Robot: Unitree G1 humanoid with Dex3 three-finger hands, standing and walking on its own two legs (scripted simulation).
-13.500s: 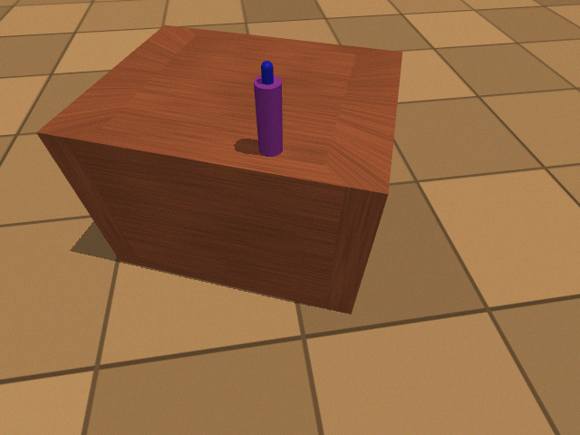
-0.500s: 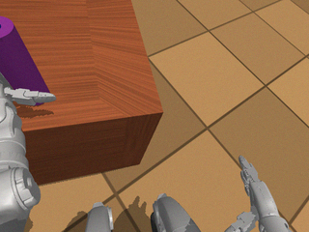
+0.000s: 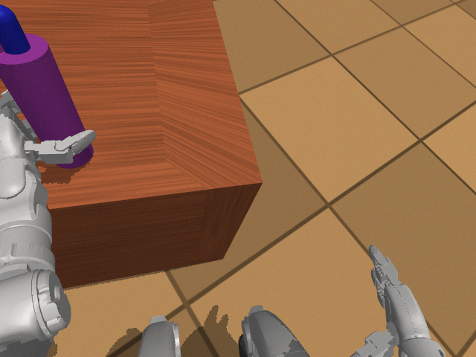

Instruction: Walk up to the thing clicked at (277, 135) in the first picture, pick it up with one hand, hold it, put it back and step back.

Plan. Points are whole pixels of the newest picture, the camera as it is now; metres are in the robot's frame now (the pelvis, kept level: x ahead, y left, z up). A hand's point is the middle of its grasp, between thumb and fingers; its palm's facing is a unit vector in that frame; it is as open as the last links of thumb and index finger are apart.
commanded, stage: settle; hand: left
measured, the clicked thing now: (43, 97) +0.50 +0.22 +0.10
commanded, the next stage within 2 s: lift in 0.84 s
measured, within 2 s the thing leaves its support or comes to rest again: leaves its support in 0.56 s
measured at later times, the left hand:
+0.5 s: hand (61, 131) +0.48 +0.22 +0.04, palm faces +0.18 -0.98 -0.05, open 9.7 cm
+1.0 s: hand (50, 122) +0.46 +0.21 +0.09, palm faces +0.20 -0.98 -0.03, open 9.8 cm
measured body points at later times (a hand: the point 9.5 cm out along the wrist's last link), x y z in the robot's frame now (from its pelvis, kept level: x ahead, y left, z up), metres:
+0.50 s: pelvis +0.02 +0.00 +0.02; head +0.14 +0.04 +0.45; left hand +0.47 +0.27 +0.05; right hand +0.18 -0.25 +0.00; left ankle +0.02 +0.12 -0.64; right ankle +0.01 -0.15 -0.64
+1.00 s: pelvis +0.00 -0.01 +0.03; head +0.09 +0.02 +0.47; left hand +0.45 +0.27 +0.09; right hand +0.16 -0.26 +0.00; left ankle +0.02 +0.12 -0.64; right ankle +0.01 -0.15 -0.64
